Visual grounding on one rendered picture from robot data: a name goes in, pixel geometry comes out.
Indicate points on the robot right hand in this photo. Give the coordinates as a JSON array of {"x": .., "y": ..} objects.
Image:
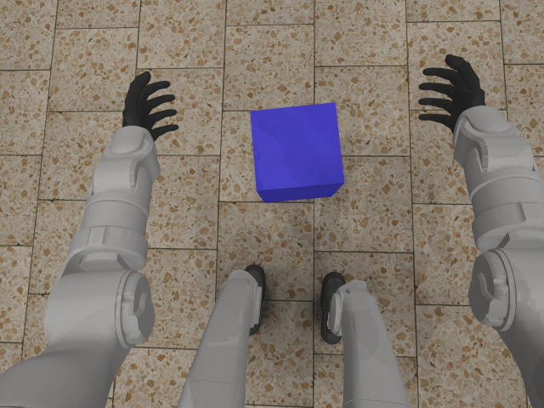
[{"x": 466, "y": 92}]

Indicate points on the right robot thigh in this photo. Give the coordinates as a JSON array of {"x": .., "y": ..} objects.
[{"x": 371, "y": 377}]

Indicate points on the robot thigh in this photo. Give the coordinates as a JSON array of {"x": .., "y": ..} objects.
[
  {"x": 217, "y": 376},
  {"x": 371, "y": 377}
]

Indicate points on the left robot thigh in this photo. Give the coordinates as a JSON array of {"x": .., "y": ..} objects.
[{"x": 217, "y": 376}]

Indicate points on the robot left forearm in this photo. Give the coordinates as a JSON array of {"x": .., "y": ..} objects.
[{"x": 112, "y": 235}]

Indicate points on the left robot upper arm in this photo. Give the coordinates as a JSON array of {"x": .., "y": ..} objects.
[{"x": 93, "y": 321}]

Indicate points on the robot left hand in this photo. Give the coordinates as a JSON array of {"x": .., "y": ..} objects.
[{"x": 138, "y": 108}]

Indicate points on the carton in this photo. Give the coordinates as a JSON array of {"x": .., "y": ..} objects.
[{"x": 297, "y": 152}]

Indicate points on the right robot upper arm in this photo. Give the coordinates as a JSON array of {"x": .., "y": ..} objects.
[{"x": 507, "y": 293}]

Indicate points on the robot right forearm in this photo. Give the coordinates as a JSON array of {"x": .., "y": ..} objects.
[{"x": 503, "y": 181}]

